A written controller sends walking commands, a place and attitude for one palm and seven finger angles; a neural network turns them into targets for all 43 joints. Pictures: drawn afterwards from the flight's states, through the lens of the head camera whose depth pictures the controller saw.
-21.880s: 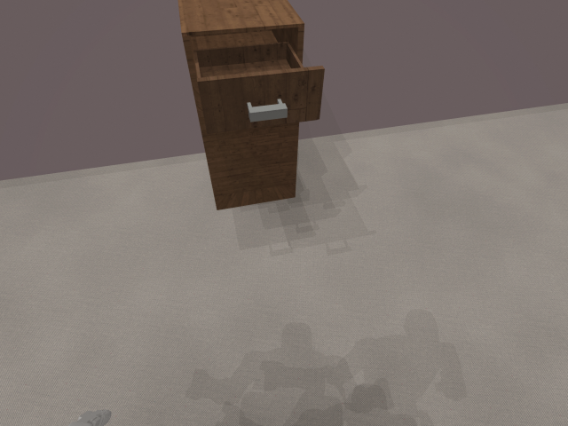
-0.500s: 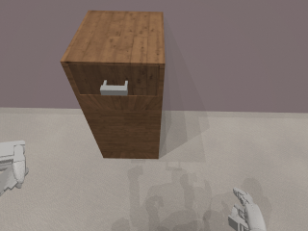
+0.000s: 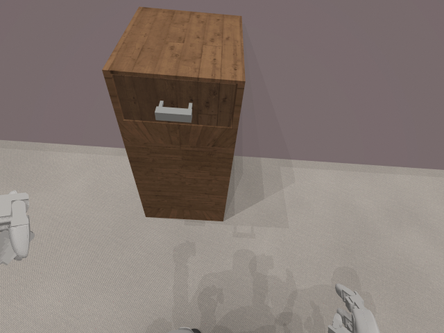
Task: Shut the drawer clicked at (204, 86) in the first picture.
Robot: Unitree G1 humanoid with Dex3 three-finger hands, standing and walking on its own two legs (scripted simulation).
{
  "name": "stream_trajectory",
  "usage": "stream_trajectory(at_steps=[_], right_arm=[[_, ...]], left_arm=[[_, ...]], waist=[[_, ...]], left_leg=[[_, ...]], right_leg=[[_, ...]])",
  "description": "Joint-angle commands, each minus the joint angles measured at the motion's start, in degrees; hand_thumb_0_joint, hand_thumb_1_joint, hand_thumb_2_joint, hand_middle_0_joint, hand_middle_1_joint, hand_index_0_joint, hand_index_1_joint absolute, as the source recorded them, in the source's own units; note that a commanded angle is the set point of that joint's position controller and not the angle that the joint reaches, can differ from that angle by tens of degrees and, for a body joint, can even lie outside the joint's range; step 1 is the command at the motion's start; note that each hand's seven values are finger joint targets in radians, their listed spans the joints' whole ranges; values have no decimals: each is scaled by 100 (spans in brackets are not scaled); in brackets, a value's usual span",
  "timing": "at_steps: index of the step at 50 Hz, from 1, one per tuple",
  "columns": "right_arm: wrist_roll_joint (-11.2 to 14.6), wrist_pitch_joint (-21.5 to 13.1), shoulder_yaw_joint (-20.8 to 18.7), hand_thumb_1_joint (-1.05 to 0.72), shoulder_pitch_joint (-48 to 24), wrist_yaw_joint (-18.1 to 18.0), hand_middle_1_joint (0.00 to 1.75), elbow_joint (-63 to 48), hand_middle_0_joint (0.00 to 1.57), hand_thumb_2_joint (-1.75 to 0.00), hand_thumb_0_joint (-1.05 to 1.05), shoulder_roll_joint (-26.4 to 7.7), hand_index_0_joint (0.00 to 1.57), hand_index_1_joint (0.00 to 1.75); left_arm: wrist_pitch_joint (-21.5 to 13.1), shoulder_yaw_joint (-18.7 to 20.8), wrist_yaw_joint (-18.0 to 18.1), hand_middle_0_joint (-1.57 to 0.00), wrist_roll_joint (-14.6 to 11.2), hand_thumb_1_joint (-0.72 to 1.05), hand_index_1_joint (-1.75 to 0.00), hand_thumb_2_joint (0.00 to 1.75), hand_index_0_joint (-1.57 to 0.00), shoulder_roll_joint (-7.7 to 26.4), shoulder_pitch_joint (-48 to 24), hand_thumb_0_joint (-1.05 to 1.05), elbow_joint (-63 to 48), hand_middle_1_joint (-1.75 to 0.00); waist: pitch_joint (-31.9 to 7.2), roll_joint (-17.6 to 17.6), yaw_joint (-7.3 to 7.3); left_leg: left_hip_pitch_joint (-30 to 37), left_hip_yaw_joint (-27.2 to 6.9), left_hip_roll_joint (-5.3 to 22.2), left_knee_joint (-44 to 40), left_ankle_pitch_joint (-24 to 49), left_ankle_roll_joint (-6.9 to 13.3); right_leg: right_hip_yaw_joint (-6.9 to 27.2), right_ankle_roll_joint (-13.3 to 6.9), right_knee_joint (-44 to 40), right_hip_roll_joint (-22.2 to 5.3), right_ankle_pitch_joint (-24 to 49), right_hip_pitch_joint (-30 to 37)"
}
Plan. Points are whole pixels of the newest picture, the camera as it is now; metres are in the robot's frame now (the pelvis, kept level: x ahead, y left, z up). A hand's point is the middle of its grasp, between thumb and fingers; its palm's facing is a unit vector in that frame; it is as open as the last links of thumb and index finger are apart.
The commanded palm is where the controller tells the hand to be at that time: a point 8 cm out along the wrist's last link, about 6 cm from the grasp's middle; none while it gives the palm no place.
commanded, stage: step back with the hand held close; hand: left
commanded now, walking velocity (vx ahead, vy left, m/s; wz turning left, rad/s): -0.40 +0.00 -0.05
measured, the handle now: (175, 109) +0.70 +0.16 -0.04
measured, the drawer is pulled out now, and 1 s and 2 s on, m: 0.00 0.00 0.00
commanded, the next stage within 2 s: stop stepping back and stand still in 0.22 s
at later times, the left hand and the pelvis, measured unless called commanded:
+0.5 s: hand out of the picture +0.11 +0.27 +0.17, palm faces +0.37 -0.85 -0.37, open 3.2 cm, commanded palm +0.06 +0.30 +0.18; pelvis -0.09 +0.02 -0.01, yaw -3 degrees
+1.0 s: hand out of the picture +0.04 +0.27 +0.18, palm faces +0.21 -0.90 -0.39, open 3.3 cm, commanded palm +0.00 +0.33 +0.18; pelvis -0.17 +0.07 +0.02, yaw -7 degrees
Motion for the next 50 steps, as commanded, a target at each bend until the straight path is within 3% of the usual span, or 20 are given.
stream_trajectory(at_steps=[1, 7, 9, 12, 16, 18, 21, 23, 24, 29, 31, 33, 36, 37, 38, 39, 40, 43, 45, 50], right_arm=[[-76, -442, -252, -90, -634, 27, 30, -757, 20, -90, 0, -827, 20, 30], [-42, -214, -237, -90, -519, 129, 30, -419, 20, -90, 0, -677, 20, 30], [135, -177, -312, -90, -776, 131, 30, -725, 20, -90, 0, -798, 20, 30], [171, -58, -192, -90, -1049, 105, 30, -989, 20, -90, 0, -716, 20, 30], [99, -23, -187, -90, -990, 17, 30, -774, 20, -90, 0, -693, 20, 30], [91, 48, -132, -90, -823, -25, 30, -702, 20, -90, 0, -597, 20, 30], [116, -150, -90, -90, -898, -156, 30, -775, 20, -90, 0, -801, 20, 30], [56, -291, -91, -90, -827, -167, 30, -781, 20, -90, 0, -933, 20, 30], [17, -330, -91, -90, -811, -153, 30, -782, 20, -90, 0, -869, 20, 30], [-6, -365, -134, -90, -628, 93, 30, -841, 20, -90, 0, -658, 20, 30], [5, -202, -237, -90, -411, 112, 30, -698, 20, -90, 0, -683, 20, 30], [49, -38, -242, -90, -517, 104, 30, -605, 20, -90, 0, -620, 20, 30], [64, -38, -83, -90, -632, -30, 30, -543, 20, -90, 0, -626, 20, 30], [85, -109, -58, -90, -662, -97, 30, -467, 20, -90, 0, -748, 20, 30], [102, -239, -48, -90, -497, -137, 30, -503, 20, -90, 0, -878, 20, 30], [82, -354, -29, -90, -418, -85, 30, -618, 20, -90, 0, -792, 20, 30], [94, -448, 17, -90, -589, -23, 30, -591, 20, -90, 0, -631, 20, 30], [54, -485, -9, -90, -880, 189, 30, -693, 20, -90, 0, -563, 20, 30], [28, -420, -5, -90, -853, 273, 30, -712, 20, -90, 0, -568, 20, 30], [-71, -146, -43, -90, -722, 95, 30, -693, 20, -90, 0, -574, 20, 30]], left_arm=[[-422, 508, 27, -140, -147, 90, -160, 90, -140, 595, 422, 0, -1218, -160], [-727, 560, -86, -140, -208, 90, -160, 90, -140, 885, -71, 0, -1427, -160], [-632, 693, -141, -140, -307, 90, -160, 90, -140, 1012, 124, 0, -1415, -160], [-518, 880, -173, -140, -424, 90, -160, 90, -140, 1036, 637, 0, -1163, -160], [-455, 784, -42, -140, -421, 90, -160, 90, -140, 1135, 128, 0, -1020, -160], [-237, 474, -7, -140, -372, 90, -160, 90, -140, 820, 98, 0, -667, -160], [-167, 213, 7, -140, -278, 90, -160, 90, -140, 748, -583, 0, -789, -160], [-198, 293, 29, -140, -182, 90, -160, 90, -140, 644, -520, 0, -873, -160], [-166, 336, 35, -140, -147, 90, -160, 90, -140, 690, -599, 0, -1041, -160], [23, 292, -41, -140, -189, 90, -160, 90, -140, 753, 321, 0, -1644, -160], [139, 534, -27, -140, -224, 90, -160, 90, -140, 887, 733, 0, -1613, -160], [269, 479, -20, -140, -311, 90, -160, 90, -140, 794, 202, 0, -1533, -160], [386, 198, 117, -140, -238, 90, -160, 90, -140, 540, -893, 0, -983, -160], [409, 185, 144, -140, -165, 90, -160, 90, -140, 569, -1097, 0, -752, -160], [339, 120, 165, -140, -184, 90, -160, 90, -140, 457, -1186, 0, -884, -160], [245, 143, 193, -140, -107, 90, -160, 90, -140, 574, -1395, 0, -1098, -160], [209, 207, 137, -140, -99, 90, -160, 90, -140, 676, -1109, 0, -906, -160], [244, 159, 68, -140, -88, 90, -160, 90, -140, 629, -324, 0, -1751, -160], [284, 63, 75, -140, -77, 90, -160, 90, -140, 506, 258, 0, -1933, -160], [469, 309, 196, -140, -130, 90, -160, 90, -140, 657, 434, 0, -1344, -160]], waist=[[-551, 1004, 173], [-2039, 331, 170], [-2077, -249, 203], [-1250, 31, 203], [-265, -396, 90], [90, -465, 20], [542, 387, 54], [141, 1506, 157], [-80, 1475, 224], [-1017, 1031, 308], [-1064, -396, 165], [-531, -1322, 54], [385, -733, -121], [620, 84, -139], [492, 1521, -112], [470, 2078, -77], [149, 1399, 25], [-172, 744, 260], [-313, 1125, 306], [-445, 1126, 248]], left_leg=[[-64, -1452, 1346, -1865, -1924, 280], [3269, -46, 736, -84, 3644, -142], [3210, -25, 701, 39, 2672, -114], [2332, -71, 561, -133, 441, -216], [2029, -64, 18, 1441, -791, -547], [1936, -164, 141, 1126, -676, -502], [1540, -796, 622, -901, -1297, -267], [341, -2111, 1218, -2923, -4093, -244], [3, -2335, 1342, -3244, -4376, -358], [812, -418, 502, -2032, -2431, -862], [2112, 423, -165, 951, -1298, -697], [1500, -124, -33, 2840, -1148, -609], [1408, -77, 371, 1141, -1797, -444], [1322, -174, 411, -96, -2072, -360], [1259, -1635, 1105, -1552, -2955, -61], [1179, -3232, 1772, -2384, -3265, 352], [918, -3365, 1837, -2758, -4350, 35], [751, -2200, 1498, -2788, -3712, -543], [467, -1231, 1206, -2781, -3256, -584], [74, -537, 975, -2149, -2752, -555]], right_leg=[[6, -142, -916, -82, -418, 945], [91, 172, -2011, -460, 3049, 212], [-21, 372, -1810, -490, 2659, 79], [136, 115, -2112, -726, 1499, -343], [1111, -738, -3084, -1797, 38, -1937], [753, -698, -2760, -1569, 79, -1774], [128, -207, -2266, -593, -635, -1108], [-147, -150, -743, 145, -990, 493], [-162, -189, -284, 230, -950, 966], [-429, -393, -1816, 62, -905, 1493], [620, -807, -3097, -1202, -1239, -547], [1407, -1382, -3238, -2116, -2374, -1723], [248, -779, -2428, -1604, -2414, -1904], [-5, -615, -1462, -1174, -2143, -1610], [-566, -276, 38, -512, -1619, -1363], [-431, -141, 1340, -125, -1376, -1499], [42, -197, 1880, -294, -1042, -1131], [-145, -230, 1783, -317, -441, -597], [-531, -253, 1041, -238, -322, 165], [-972, -480, -1473, 0, -1086, 1851]])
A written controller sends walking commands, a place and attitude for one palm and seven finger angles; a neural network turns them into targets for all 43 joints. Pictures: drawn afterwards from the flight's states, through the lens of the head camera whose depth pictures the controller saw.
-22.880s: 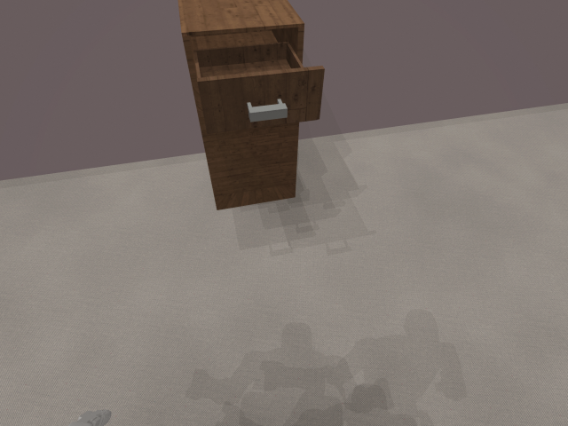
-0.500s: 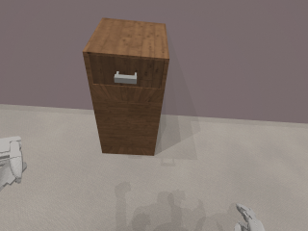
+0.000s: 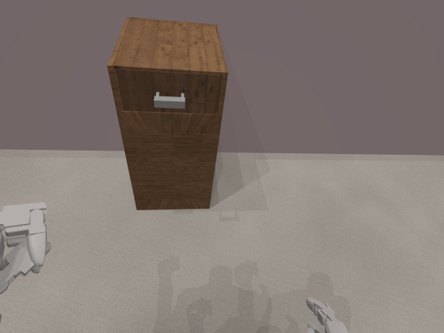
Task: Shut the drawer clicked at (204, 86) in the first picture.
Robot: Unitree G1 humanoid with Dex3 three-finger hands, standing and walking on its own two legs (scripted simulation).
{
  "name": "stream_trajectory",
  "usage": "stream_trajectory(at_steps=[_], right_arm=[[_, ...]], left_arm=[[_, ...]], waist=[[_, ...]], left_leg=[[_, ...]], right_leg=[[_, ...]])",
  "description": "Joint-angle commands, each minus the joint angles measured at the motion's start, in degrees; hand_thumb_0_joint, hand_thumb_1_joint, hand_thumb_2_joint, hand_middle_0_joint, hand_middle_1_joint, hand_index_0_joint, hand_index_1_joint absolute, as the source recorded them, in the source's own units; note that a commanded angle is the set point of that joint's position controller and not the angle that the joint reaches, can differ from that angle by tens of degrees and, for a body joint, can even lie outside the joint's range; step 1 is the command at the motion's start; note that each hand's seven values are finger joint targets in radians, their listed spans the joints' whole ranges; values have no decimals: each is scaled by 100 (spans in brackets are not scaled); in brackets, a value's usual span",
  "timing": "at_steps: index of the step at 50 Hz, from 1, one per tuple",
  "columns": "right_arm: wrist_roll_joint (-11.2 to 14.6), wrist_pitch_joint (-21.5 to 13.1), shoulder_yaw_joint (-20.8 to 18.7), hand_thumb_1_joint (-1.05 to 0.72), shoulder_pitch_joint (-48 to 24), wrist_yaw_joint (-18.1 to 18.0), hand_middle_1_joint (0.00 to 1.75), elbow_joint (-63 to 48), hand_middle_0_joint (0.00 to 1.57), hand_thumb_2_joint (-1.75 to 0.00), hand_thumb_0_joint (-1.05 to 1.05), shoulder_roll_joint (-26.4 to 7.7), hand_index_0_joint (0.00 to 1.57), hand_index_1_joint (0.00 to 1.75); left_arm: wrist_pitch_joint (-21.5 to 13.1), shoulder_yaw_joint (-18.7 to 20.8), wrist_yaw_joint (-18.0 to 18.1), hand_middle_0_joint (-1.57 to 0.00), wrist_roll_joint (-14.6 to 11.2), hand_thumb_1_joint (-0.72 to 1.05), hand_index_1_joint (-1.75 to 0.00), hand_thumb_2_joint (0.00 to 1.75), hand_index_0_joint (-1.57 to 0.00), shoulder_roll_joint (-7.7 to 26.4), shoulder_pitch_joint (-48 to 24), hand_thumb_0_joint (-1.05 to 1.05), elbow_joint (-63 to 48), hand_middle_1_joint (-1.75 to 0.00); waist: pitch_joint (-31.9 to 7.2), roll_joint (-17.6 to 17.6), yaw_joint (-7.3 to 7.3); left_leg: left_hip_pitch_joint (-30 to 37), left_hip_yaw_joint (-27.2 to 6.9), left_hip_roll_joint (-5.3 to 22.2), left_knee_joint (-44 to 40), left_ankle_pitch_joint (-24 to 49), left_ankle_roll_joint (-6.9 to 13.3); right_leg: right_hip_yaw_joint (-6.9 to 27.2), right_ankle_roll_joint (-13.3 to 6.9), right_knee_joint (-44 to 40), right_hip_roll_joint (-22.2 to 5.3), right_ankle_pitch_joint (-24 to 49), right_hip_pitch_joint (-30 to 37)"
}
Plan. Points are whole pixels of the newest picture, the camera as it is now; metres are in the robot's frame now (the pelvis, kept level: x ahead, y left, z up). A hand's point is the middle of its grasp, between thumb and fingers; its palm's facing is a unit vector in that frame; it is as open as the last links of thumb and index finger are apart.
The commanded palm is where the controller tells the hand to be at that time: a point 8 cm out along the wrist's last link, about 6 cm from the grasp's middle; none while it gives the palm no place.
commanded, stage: stop stepping back and stand still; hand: left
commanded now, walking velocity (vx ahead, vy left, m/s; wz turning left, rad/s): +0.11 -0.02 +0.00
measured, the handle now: (170, 98) +0.85 +0.19 -0.06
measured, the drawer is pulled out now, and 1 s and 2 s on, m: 0.00 0.00 0.00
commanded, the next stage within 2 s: let the arm hang, fingers relaxed in 0.86 s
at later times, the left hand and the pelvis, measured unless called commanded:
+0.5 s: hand (34, 247) +0.19 +0.25 +0.16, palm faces +0.36 -0.77 -0.52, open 3.2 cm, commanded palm +0.12 +0.29 +0.17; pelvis +0.00 +0.00 -0.02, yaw +2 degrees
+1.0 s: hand (50, 236) +0.22 +0.26 +0.11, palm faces +0.27 -0.81 -0.52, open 3.2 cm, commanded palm none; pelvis +0.03 +0.01 -0.01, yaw +2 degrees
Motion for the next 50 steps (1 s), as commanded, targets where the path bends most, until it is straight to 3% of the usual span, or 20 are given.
stream_trajectory(at_steps=[1, 4, 5, 7, 11, 13, 15, 17, 20, 21, 23, 24, 26, 29, 33, 35, 41, 47, 48, 50], right_arm=[[16, -69, -470, -90, -825, -240, 30, -853, 20, -90, 0, -994, 20, 30], [74, 36, -529, -90, -744, -291, 30, -682, 20, -90, 0, -990, 20, 30], [56, -50, -545, -90, -741, -272, 30, -651, 20, -90, 0, -1027, 20, 30], [168, -111, -653, -90, -714, -299, 30, -589, 20, -90, 0, -1104, 20, 30], [155, -272, -516, -90, -1079, -429, 30, -647, 20, -90, 0, -1101, 20, 30], [116, -402, -518, -90, -940, -429, 30, -747, 20, -90, 0, -1258, 20, 30], [55, -490, -460, -90, -851, -375, 30, -698, 20, -90, 0, -1050, 20, 30], [48, -557, -477, -90, -809, -311, 30, -701, 20, -90, 0, -1004, 20, 30], [107, -444, -499, -90, -827, -219, 30, -799, 20, -90, 0, -1066, 20, 30], [123, -397, -496, -90, -812, -211, 30, -831, 20, -90, 0, -1045, 20, 30], [109, -267, -557, -90, -770, -205, 30, -834, 20, -90, 0, -1008, 20, 30], [152, -264, -567, -90, -751, -197, 30, -751, 20, -90, 0, -1012, 20, 30], [194, -253, -573, -90, -767, -197, 30, -697, 20, -90, 0, -1051, 20, 30], [183, -330, -497, -90, -849, -288, 30, -655, 20, -90, 0, -1026, 20, 30], [175, -344, -454, -90, -866, -319, 30, -770, 20, -90, 0, -1031, 20, 30], [185, -354, -491, -90, -849, -271, 30, -806, 20, -90, 0, -1062, 20, 30], [230, -177, -542, -90, -856, -217, 30, -912, 20, -90, 0, -1064, 20, 30], [242, -66, -534, -90, -967, -289, 30, -980, 20, -90, 0, -1061, 20, 30], [262, -376, -814, -90, -1307, 255, 30, 257, 20, -90, 0, -2179, 20, 30], [215, 71, -710, -90, -680, 235, 30, 248, 20, -90, 0, -1599, 20, 30]], left_arm=[[-187, 797, 169, -140, -42, 90, -160, 90, -140, 821, 104, 0, -751, -160], [-310, 1082, 118, -140, -153, 90, -160, 90, -140, 1163, -600, 0, -744, -160], [-431, 1226, 144, -140, -117, 90, -160, 90, -140, 1279, -960, 0, -784, -160], [-373, 802, 79, -140, -87, 90, -160, 90, -140, 736, -727, 0, -24, -160], [-565, 481, 130, -140, -11, 90, -160, 90, -140, 677, -1106, 0, -715, -160], [-701, 679, 139, -140, 39, 90, -160, 90, -140, 795, -1061, 0, -1081, -160], [-778, 924, 119, -140, 57, 90, -160, 90, -140, 980, -998, 0, -1048, -160], [-794, 1053, 119, -140, 78, 90, -160, 90, -140, 1039, -703, 0, -1018, -160], [-744, 976, 103, -140, 39, 90, -160, 90, -140, 757, 31, 0, -769, -160], [-735, 992, 78, -140, 28, 90, -160, 90, -140, 731, 276, 0, -491, -160], [-760, 1029, 53, -140, -38, 90, -160, 90, -140, 807, 11, 0, -263, -160], [-698, 973, 55, -140, -80, 90, -160, 90, -140, 789, -174, 0, -222, -160], [-668, 832, 96, -140, -74, 90, -160, 90, -140, 657, -350, 0, -236, -160], [-750, 724, 128, -140, -23, 90, -160, 90, -140, 654, -422, 0, -323, -160], [-797, 764, 94, -140, 59, 90, -160, 90, -140, 825, -502, 0, -677, -160], [-819, 797, 79, -140, 51, 90, -160, 90, -140, 825, -332, 0, -732, -160], [-815, 1012, 52, -140, -118, 90, -160, 90, -140, 786, 389, 0, -398, -160], [-758, 873, 48, -140, -137, 90, -160, 90, -140, 747, 140, 0, -349, -160], [121, -1393, -788, -140, 486, 90, -160, 90, -140, 189, -977, 0, 4275, -160], [633, -1355, -880, -132, 405, 90, -151, 90, -132, -160, -1187, 0, 4681, -151]], waist=[[-443, 1158, 186], [-152, -690, 87], [-149, -797, 79], [248, -683, 13], [484, 270, 29], [382, 1609, 120], [219, 1991, 53], [136, 1182, 167], [-177, 1307, 204], [-162, 970, 193], [-24, -417, 58], [35, -875, 109], [-19, -633, 52], [-284, -50, 117], [-638, 937, 183], [-661, 839, 211], [-917, 325, 148], [-715, 321, 141], [-326, 369, 22], [-675, 53, 135]], left_leg=[[-762, -523, 602, -576, -2271, -307], [-1184, 40, 54, 3229, -1094, -217], [-1452, -153, 200, 3656, -1109, -233], [-1002, -281, 386, 3274, -1259, -134], [374, 227, 233, 964, -1089, 14], [756, -1446, 1061, -75, -1145, 453], [102, -3019, 1795, -1331, -2707, 778], [-171, -2467, 1665, -1096, -2199, 786], [-792, -893, 998, -472, -2059, 290], [-959, -571, 710, -65, -1996, 142], [-907, -101, 184, 1539, -1446, -125], [-761, -102, 71, 2141, -1246, -175], [-667, -148, 150, 2149, -981, -151], [427, -152, 238, 556, 188, 1], [1241, -867, 799, 405, 2806, 225], [1180, -823, 821, 414, 2727, 180], [648, -291, 419, 824, 2149, -38], [643, -276, 404, 637, 1522, -28], [267, -327, 505, 1554, 1829, 14], [272, -420, 506, 1340, 623, 65]], right_leg=[[-150, -225, -2119, 63, -142, 1860], [2285, -1170, -3363, -2226, -109, 559], [2230, -1288, -3224, -2368, -163, 506], [1963, -1008, -3036, -2085, -1202, -373], [902, -557, -2003, -1500, -585, -599], [354, -22, -509, -575, -10, -916], [517, 112, 898, -358, -514, -674], [659, 93, 627, -507, -198, -277], [144, 77, -1274, -392, 366, 1203], [368, 20, -1809, -496, 562, 1398], [1977, -453, -2896, -1469, -148, 680], [2586, -621, -3172, -1885, -508, 191], [2244, -696, -2769, -1893, 957, 487], [1074, -160, -1790, -1231, 2643, 763], [385, 235, -1049, -581, 2664, 614], [387, 203, -1357, -536, 2176, 746], [741, 79, -1668, -885, 4158, 1516], [780, 126, -1846, -874, 3682, 1237], [529, 2, -1028, -1373, 4316, 364], [736, -32, -1272, -1235, 2793, 179]])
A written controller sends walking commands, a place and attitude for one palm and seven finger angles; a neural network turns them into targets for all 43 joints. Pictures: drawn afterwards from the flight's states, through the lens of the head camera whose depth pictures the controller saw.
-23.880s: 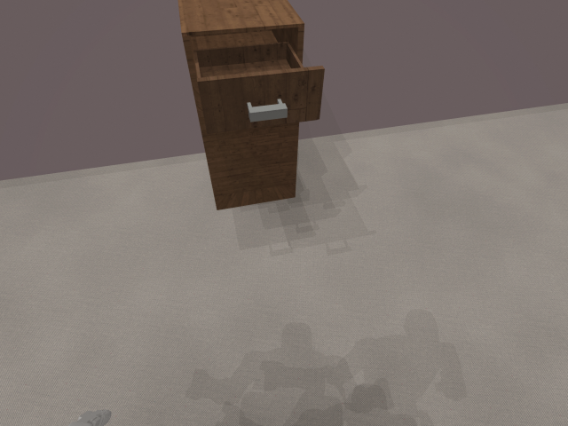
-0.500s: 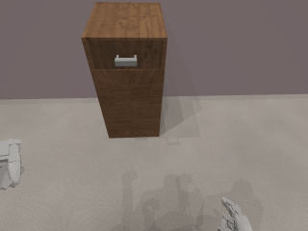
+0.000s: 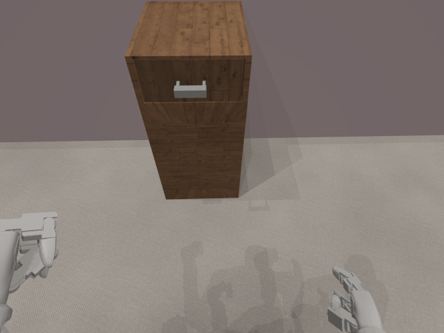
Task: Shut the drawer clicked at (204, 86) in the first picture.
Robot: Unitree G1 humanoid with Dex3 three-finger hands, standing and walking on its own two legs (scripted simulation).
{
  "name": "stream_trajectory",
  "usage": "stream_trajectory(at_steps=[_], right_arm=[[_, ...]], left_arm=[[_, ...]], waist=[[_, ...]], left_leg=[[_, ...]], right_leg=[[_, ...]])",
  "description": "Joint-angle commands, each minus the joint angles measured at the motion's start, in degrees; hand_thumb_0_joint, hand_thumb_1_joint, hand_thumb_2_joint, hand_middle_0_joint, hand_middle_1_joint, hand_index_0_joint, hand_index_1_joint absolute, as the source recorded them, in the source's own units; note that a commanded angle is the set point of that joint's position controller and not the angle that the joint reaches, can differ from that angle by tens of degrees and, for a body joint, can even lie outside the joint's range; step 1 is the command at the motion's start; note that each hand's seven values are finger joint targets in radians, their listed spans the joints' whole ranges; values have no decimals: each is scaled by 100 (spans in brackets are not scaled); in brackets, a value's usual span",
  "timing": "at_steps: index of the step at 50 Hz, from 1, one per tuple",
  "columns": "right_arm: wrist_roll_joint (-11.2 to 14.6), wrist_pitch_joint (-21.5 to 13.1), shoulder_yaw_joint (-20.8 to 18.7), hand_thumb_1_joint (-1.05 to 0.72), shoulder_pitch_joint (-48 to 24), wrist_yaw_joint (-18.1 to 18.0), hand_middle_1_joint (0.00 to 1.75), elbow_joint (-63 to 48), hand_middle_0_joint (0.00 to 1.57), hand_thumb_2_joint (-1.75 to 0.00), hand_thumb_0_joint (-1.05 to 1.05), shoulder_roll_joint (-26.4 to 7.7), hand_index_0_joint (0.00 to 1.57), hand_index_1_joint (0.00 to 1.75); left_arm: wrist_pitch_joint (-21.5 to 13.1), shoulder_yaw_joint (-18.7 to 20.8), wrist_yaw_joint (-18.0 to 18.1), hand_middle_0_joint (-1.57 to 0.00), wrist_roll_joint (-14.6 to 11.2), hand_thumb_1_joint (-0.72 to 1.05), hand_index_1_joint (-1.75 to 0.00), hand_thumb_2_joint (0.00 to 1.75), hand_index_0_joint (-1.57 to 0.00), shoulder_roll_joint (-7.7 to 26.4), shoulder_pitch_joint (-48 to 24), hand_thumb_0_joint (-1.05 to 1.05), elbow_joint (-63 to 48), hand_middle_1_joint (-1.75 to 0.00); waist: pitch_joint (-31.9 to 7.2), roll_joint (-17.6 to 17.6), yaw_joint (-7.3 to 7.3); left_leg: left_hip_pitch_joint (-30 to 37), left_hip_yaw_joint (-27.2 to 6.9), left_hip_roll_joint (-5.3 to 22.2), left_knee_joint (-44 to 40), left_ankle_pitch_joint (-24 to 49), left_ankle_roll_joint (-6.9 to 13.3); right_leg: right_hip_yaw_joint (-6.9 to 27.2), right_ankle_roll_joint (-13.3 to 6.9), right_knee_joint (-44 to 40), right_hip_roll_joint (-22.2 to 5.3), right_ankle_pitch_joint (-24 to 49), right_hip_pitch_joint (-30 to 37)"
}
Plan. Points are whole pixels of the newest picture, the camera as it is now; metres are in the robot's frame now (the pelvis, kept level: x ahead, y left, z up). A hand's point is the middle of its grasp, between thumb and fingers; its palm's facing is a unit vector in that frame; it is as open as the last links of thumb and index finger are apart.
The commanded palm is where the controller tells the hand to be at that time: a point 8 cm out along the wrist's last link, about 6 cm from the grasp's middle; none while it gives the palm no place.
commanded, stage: let the arm hang, fingers relaxed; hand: left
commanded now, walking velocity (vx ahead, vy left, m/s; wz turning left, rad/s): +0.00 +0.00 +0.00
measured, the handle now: (190, 87) +0.83 +0.15 -0.04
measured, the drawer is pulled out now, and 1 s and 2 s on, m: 0.00 0.00 0.00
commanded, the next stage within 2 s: look to check the result in 1.06 s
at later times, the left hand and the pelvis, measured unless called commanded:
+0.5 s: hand out of the picture -0.09 +0.21 -0.17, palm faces +0.05 -0.97 -0.24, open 4.9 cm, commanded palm none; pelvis -0.03 +0.02 +0.01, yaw +2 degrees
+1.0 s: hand out of the picture -0.04 +0.16 -0.17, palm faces +0.06 -0.99 -0.15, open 7.3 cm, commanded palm none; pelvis -0.03 +0.01 +0.01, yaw +0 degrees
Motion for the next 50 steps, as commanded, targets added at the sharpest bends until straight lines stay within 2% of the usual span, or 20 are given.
stream_trajectory(at_steps=[1, 3, 4, 5, 7, 8, 10, 11, 12, 13, 15, 17, 19, 23, 25, 29, 40, 46, 50], right_arm=[[-70, 171, -266, -90, 105, 202, 30, 153, 20, -90, 0, -885, 20, 30], [-158, 279, -218, -90, 104, 163, 30, 180, 20, -90, 0, -938, 20, 30], [-183, 326, -222, -90, 77, 146, 30, 280, 20, -90, 0, -994, 20, 30], [-206, 375, -210, -90, 46, 130, 30, 404, 20, -90, 0, -993, 20, 30], [-232, 454, -106, -90, 41, 111, 30, 707, 20, -90, 0, -815, 20, 30], [-229, 482, -55, -90, 61, 102, 30, 867, 20, -90, 0, -752, 20, 30], [-210, 515, 4, -90, 77, 76, 30, 1192, 20, -90, 0, -689, 20, 30], [-191, 532, 12, -90, 142, 58, 30, 1317, 20, -90, 0, -677, 20, 30], [-184, 534, 22, -90, 208, 36, 30, 1471, 20, -90, 0, -607, 20, 30], [-189, 548, 26, -90, 307, 14, 30, 1621, 20, -90, 0, -528, 20, 30], [-193, 554, 5, -90, 475, -22, 30, 1819, 20, -90, 0, -417, 20, 30], [-164, 550, -13, -90, 680, -46, 30, 2002, 20, -90, 0, -401, 20, 30], [-146, 551, -21, -90, 875, -60, 30, 2200, 20, -90, 0, -360, 20, 30], [-138, 556, -32, -90, 1121, -88, 30, 2486, 20, -90, 0, -278, 20, 30], [-136, 554, -41, -90, 1211, -99, 30, 2593, 20, -90, 0, -247, 20, 30], [-135, 558, -45, -90, 1305, -103, 30, 2717, 20, -90, 0, -96, 20, 30], [-153, 538, -22, -90, 1433, -105, 30, 2887, 20, -90, 0, 238, 20, 30], [-149, 523, -34, -90, 1462, -106, 30, 2890, 20, -90, 0, 283, 20, 30], [-157, 512, -25, -90, 1469, -121, 30, 2916, 20, -90, 0, 327, 20, 30]], left_arm=[[1111, -1217, -554, -128, 313, 90, -147, 90, -128, -245, -940, 0, 3477, -147], [1155, -1267, -550, -120, 299, 90, -138, 90, -120, -159, -1360, 0, 4158, -138], [1183, -1298, -537, -116, 288, 90, -134, 90, -116, -129, -1584, 0, 4555, -134], [1217, -1338, -520, -112, 267, 90, -130, 90, -112, -144, -1723, 0, 4959, -130], [1298, -1437, -473, -104, 223, 90, -121, 90, -104, -259, -1850, 0, 5753, -121], [1327, -1491, -454, -100, 201, 90, -117, 90, -100, -309, -1874, 0, 6129, -117], [1348, -1560, -451, -92, 171, 90, -108, 90, -92, -356, -1823, 0, 6810, -108], [1347, -1575, -455, -88, 173, 90, -104, 90, -88, -320, -1800, 0, 7070, -104], [1340, -1588, -460, -84, 161, 90, -99, 90, -84, -420, -1753, 0, 7328, -99], [1330, -1601, -449, -80, 131, 90, -95, 90, -80, -495, -1653, 0, 7571, -95], [1326, -1563, -445, -72, 154, 90, -86, 90, -72, -629, -1527, 0, 7923, -86], [1299, -1606, -446, -64, 144, 90, -78, 90, -64, -648, -1459, 0, 8189, -78], [1291, -1645, -438, -56, 135, 90, -69, 90, -56, -695, -1423, 0, 8398, -69], [1297, -1674, -409, -40, 134, 90, -52, 90, -40, -791, -1264, 0, 8721, -52], [1303, -1683, -390, -32, 136, 90, -43, 90, -32, -851, -1171, 0, 8840, -43], [1294, -1691, -358, -20, 146, 90, -30, 90, -20, -985, -1016, 0, 8980, -30], [1262, -1660, -309, -20, 150, 90, -30, 90, -20, -1221, -1012, 0, 9003, -30], [1225, -1639, -299, -20, 151, 90, -30, 90, -20, -1250, -1061, 0, 8951, -30], [1219, -1633, -305, -20, 133, 90, -30, 90, -20, -1281, -1121, 0, 8971, -30]], waist=[[-739, -830, -55], [-542, -1428, -60], [-473, -1431, -73], [-415, -1180, -61], [-257, -326, -5], [-199, 65, 13], [21, 509, 50], [66, 431, 59], [88, 544, 53], [11, 801, 58], [-62, 951, 58], [-132, 526, 36], [-53, 303, -2], [233, 151, -5], [252, 50, -4], [384, -168, 14], [622, -51, -19], [532, -123, -24], [559, -1, -37]], left_leg=[[205, -593, 524, 293, 1137, 155], [117, -622, 399, 311, 1137, 209], [176, -632, 364, 238, 1258, 203], [249, -688, 383, 114, 1379, 213], [208, -824, 464, -304, 1638, 219], [168, -910, 493, -543, 1534, 226], [65, -969, 496, -890, 867, 214], [31, -999, 506, -971, 636, 209], [25, -974, 480, -1050, 386, 199], [115, -949, 477, -1114, 225, 188], [142, -996, 487, -1267, -128, 204], [331, -1005, 522, -1251, 37, 214], [429, -1005, 532, -1296, 43, 216], [398, -1075, 576, -1484, -192, 236], [451, -1114, 600, -1563, -308, 245], [406, -994, 550, -1545, -354, 250], [383, -769, 433, -1388, -23, 194], [466, -636, 396, -1196, 310, 161], [475, -605, 399, -1156, 452, 142]], right_leg=[[541, -153, 93, -863, 1779, -388], [562, -246, -10, -948, 1924, -306], [549, -291, -13, -956, 1913, -289], [535, -288, -31, -920, 1778, -273], [467, -172, -56, -749, 1281, -68], [449, -133, -148, -661, 869, 44], [471, -114, -419, -581, 276, 123], [445, -121, -533, -562, 170, 191], [459, -144, -648, -596, 124, 226], [482, -171, -717, -594, 111, 273], [395, -196, -787, -572, 102, 357], [365, -193, -884, -575, 227, 374], [336, -191, -930, -588, 194, 275], [286, -180, -925, -559, 51, 116], [274, -168, -870, -545, 29, 54], [309, -163, -910, -570, -14, -43], [390, -165, -909, -581, 18, -259], [424, -183, -961, -618, 130, -219], [434, -201, -971, -628, 205, -193]])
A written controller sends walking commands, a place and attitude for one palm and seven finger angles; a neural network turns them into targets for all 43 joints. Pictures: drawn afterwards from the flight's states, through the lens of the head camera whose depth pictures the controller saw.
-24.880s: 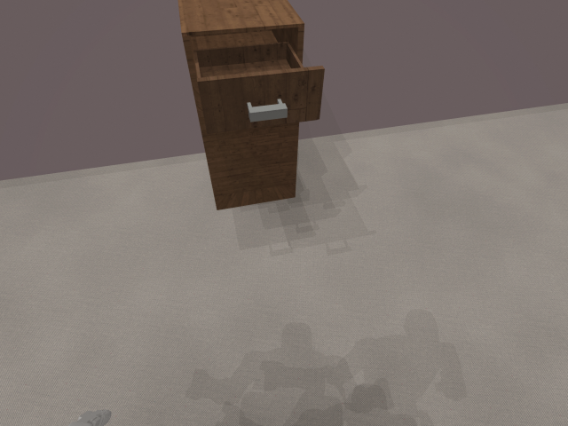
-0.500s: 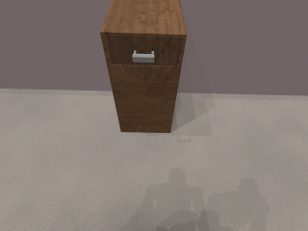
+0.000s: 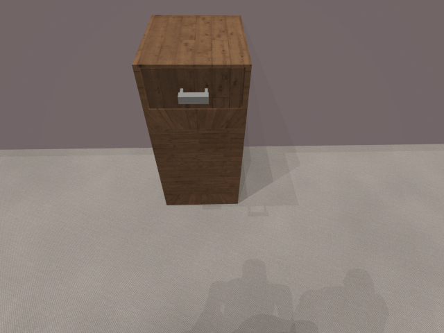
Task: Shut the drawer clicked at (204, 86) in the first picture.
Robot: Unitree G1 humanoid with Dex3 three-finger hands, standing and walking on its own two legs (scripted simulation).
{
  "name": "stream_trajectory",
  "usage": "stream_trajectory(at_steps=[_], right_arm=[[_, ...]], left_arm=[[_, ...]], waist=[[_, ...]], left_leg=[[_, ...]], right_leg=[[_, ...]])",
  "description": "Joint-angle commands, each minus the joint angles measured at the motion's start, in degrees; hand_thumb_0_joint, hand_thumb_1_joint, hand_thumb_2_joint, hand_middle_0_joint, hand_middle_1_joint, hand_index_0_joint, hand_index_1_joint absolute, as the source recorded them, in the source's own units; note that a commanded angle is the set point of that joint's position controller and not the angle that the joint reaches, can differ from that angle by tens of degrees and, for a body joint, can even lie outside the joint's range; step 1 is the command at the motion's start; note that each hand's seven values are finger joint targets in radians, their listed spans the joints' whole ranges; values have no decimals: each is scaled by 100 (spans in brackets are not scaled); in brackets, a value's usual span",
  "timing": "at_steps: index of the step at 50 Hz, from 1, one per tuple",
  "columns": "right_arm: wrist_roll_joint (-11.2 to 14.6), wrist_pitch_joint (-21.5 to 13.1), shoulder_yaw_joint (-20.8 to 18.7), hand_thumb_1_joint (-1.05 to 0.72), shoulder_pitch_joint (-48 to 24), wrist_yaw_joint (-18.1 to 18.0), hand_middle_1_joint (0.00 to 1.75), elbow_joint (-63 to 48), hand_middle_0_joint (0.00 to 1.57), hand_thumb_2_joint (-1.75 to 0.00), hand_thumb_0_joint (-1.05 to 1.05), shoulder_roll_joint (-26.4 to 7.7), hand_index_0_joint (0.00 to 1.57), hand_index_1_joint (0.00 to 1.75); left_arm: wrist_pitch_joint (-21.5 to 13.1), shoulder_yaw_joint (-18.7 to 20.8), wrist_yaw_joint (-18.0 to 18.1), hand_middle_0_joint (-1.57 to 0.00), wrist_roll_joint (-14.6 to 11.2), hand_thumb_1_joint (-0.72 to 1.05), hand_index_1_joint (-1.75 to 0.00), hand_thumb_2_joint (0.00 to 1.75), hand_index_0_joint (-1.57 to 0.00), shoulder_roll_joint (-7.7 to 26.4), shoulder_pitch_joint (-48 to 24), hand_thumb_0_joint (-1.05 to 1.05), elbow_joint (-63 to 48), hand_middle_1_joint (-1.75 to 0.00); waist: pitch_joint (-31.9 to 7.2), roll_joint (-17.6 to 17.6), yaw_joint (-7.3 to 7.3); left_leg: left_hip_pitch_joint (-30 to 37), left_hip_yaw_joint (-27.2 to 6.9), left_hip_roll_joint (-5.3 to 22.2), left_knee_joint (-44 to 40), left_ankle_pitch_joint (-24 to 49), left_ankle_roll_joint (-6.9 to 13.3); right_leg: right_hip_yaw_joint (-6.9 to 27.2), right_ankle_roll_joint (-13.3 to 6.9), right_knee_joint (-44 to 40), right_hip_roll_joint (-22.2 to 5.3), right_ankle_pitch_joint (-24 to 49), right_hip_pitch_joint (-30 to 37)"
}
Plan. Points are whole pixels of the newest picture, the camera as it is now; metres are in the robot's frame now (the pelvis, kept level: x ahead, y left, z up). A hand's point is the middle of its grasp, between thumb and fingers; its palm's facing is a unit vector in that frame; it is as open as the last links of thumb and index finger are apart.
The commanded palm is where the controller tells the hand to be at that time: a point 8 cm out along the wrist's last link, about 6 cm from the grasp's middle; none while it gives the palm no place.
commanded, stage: let the arm hang, fingers relaxed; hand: left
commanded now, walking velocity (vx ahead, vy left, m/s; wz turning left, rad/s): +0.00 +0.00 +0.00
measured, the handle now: (193, 94) +0.85 +0.14 -0.05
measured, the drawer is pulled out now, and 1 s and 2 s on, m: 0.00 0.00 0.00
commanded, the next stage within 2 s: look to check the result in 0.06 s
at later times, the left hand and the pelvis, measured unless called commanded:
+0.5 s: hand out of the picture -0.01 +0.15 -0.17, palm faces +0.05 -0.98 -0.19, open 7.4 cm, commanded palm none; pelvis +0.01 -0.01 +0.00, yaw +0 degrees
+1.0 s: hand out of the picture +0.03 +0.16 -0.17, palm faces +0.04 -0.98 -0.22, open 7.4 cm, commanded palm none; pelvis +0.02 -0.02 +0.00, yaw +0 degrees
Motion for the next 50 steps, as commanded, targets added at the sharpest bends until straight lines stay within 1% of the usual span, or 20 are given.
stream_trajectory(at_steps=[1, 2, 3, 6, 9, 15, 16, 17, 21, 23, 27, 30, 33, 34, 38, 40, 42, 45, 48, 50], right_arm=[[28, -18, -55, -90, 497, -43, 30, -70, 20, -90, 0, -427, 20, 30], [26, -16, -47, -90, 494, -43, 30, -52, 20, -90, 0, -402, 20, 30], [21, -20, -51, -90, 500, -47, 30, -59, 20, -90, 0, -408, 20, 30], [31, -27, -60, -90, 497, -54, 30, -71, 20, -90, 0, -457, 20, 30], [29, -35, -54, -90, 502, -61, 30, -40, 20, -90, 0, -451, 20, 30], [33, -36, -66, -90, 442, -61, 30, -31, 20, -90, 0, -516, 20, 30], [42, -41, -70, -90, 449, -64, 30, -37, 20, -90, 0, -564, 20, 30], [42, -46, -67, -90, 421, -61, 30, -18, 20, -90, 0, -523, 20, 30], [43, -42, -74, -90, 353, -61, 30, -28, 20, -90, 0, -598, 20, 30], [36, -38, -63, -90, 324, -55, 30, -19, 20, -90, 0, -575, 20, 30], [34, -48, -71, -90, 240, -58, 30, -31, 20, -90, 0, -620, 20, 30], [35, -58, -76, -90, 164, -60, 30, -31, 20, -90, 0, -693, 20, 30], [31, -56, -73, -90, 117, -60, 30, -39, 20, -90, 0, -731, 20, 30], [31, -63, -74, -90, 100, -61, 30, -43, 20, -90, 0, -760, 20, 30], [31, -64, -74, -90, 23, -60, 30, -55, 20, -90, 0, -804, 20, 30], [27, -58, -76, -90, -20, -59, 30, -58, 20, -90, 0, -856, 20, 30], [33, -66, -79, -90, -36, -56, 30, -61, 20, -90, 0, -878, 20, 30], [29, -75, -81, -90, -111, -60, 30, -72, 20, -90, 0, -944, 20, 30], [33, -69, -88, -90, -145, -57, 30, -83, 20, -90, 0, -1006, 20, 30], [34, -79, -87, -90, -173, -55, 30, -90, 20, -90, 0, -1058, 20, 30]], left_arm=[[-33, 88, 27, -20, 3, 90, -30, 90, -20, 564, 566, 0, -36, -30], [-27, 94, 23, -20, 2, 90, -30, 90, -20, 569, 532, 0, -30, -30], [-33, 98, 20, -20, 0, 90, -30, 90, -20, 550, 553, 0, -23, -30], [-41, 97, 24, -20, 0, 90, -30, 90, -20, 573, 548, 0, -28, -30], [-37, 106, 21, -20, -4, 90, -30, 90, -20, 570, 511, 0, -16, -30], [-58, 99, 27, -20, -4, 90, -30, 90, -20, 609, 490, 0, -3, -30], [-64, 107, 29, -20, -2, 90, -30, 90, -20, 648, 492, 0, -10, -30], [-62, 113, 31, -20, -3, 90, -30, 90, -20, 658, 463, 0, -9, -30], [-75, 122, 29, -20, 2, 90, -30, 90, -20, 711, 449, 0, -15, -30], [-68, 120, 24, -20, -5, 90, -30, 90, -20, 710, 400, 0, -14, -30], [-75, 125, 21, -20, -1, 90, -30, 90, -20, 746, 344, 0, -29, -30], [-90, 131, 14, -20, -4, 90, -30, 90, -20, 795, 296, 0, -33, -30], [-91, 137, 10, -20, -2, 90, -30, 90, -20, 840, 218, 0, -63, -30], [-90, 147, 5, -20, -6, 90, -30, 90, -20, 860, 202, 0, -64, -30], [-96, 146, -1, -20, -5, 90, -30, 90, -20, 899, 152, 0, -70, -30], [-89, 148, -7, -20, -6, 90, -30, 90, -20, 933, 87, 0, -78, -30], [-98, 159, -8, -20, 0, 90, -30, 90, -20, 987, 51, 0, -100, -30], [-108, 162, -15, -20, -8, 90, -30, 90, -20, 1026, 7, 0, -100, -30], [-109, 171, -21, -20, -6, 90, -30, 90, -20, 1099, -67, 0, -119, -30], [-116, 180, -24, -20, -7, 90, -30, 90, -20, 1147, -89, 0, -130, -30]], waist=[[502, 122, 39], [542, 132, 36], [458, 91, 34], [395, 82, 42], [362, 71, 35], [379, -31, 22], [298, 25, 28], [310, -14, 27], [377, -70, 38], [419, -33, 26], [384, 22, 34], [293, -2, 36], [363, 35, 29], [292, 35, 30], [275, 21, 38], [347, 15, 38], [280, -16, 29], [185, 77, 40], [269, 1, 34], [170, -28, 35]], left_leg=[[40, -650, 581, -503, -55, 36], [-9, -645, 592, -524, -84, 39], [35, -654, 591, -523, -75, 38], [134, -643, 616, -468, 127, 40], [148, -651, 625, -489, 139, 40], [274, -596, 645, -446, 310, 30], [297, -602, 656, -412, 393, 35], [299, -603, 661, -435, 408, 34], [261, -575, 648, -392, 461, 20], [250, -588, 632, -421, 362, 9], [323, -588, 660, -409, 522, 12], [395, -568, 672, -405, 617, 2], [355, -582, 670, -415, 628, -9], [385, -591, 675, -424, 629, -11], [426, -575, 692, -426, 692, -16], [389, -598, 684, -460, 613, -23], [428, -597, 700, -454, 722, -22], [519, -597, 711, -456, 796, -18], [466, -589, 718, -474, 748, -37], [520, -599, 728, -476, 820, -30]], right_leg=[[438, -250, -675, -444, -121, -526], [425, -248, -686, -458, -110, -508], [441, -249, -686, -451, -92, -475], [430, -253, -670, -446, 25, -436], [422, -245, -665, -445, 71, -377], [451, -253, -705, -457, 187, -390], [457, -256, -693, -450, 222, -331], [446, -251, -697, -466, 241, -313], [457, -259, -751, -472, 266, -296], [465, -260, -772, -483, 176, -323], [455, -257, -762, -490, 338, -283], [474, -253, -775, -504, 496, -202], [487, -263, -802, -501, 497, -192], [475, -258, -800, -504, 487, -150], [471, -253, -822, -513, 603, -118], [474, -256, -843, -510, 506, -145], [470, -257, -850, -522, 624, -84], [490, -263, -846, -532, 767, -30], [494, -264, -886, -531, 744, -37], [506, -260, -877, -535, 846, 26]])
